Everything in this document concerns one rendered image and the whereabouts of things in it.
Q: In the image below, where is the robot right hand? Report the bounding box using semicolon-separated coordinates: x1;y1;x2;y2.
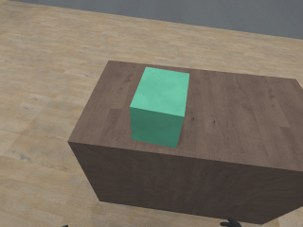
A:
220;217;241;227

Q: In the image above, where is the pedestal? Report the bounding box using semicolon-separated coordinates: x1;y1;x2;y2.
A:
67;61;303;225

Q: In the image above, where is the carton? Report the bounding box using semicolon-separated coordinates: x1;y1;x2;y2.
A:
130;66;189;148

